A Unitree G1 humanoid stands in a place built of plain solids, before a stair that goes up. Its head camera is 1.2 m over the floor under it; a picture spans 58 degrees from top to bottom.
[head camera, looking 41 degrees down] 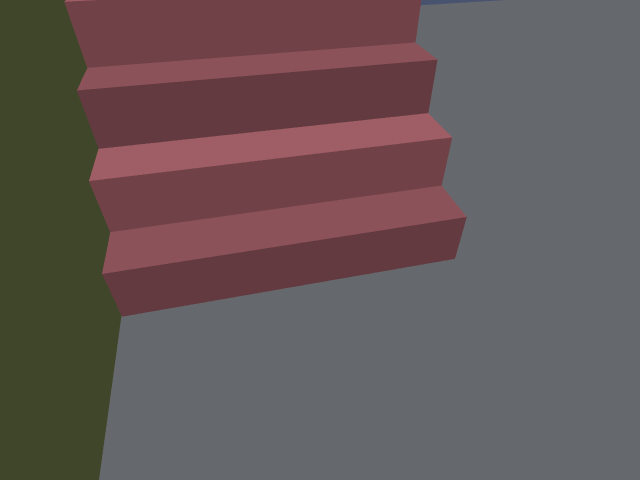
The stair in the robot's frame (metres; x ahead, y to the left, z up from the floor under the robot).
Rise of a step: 0.21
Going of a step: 0.21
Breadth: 1.28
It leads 13 degrees to the left of straight ahead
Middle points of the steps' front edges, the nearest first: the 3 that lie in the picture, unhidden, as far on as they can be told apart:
1.12 0.08 0.21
1.33 0.13 0.43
1.53 0.17 0.64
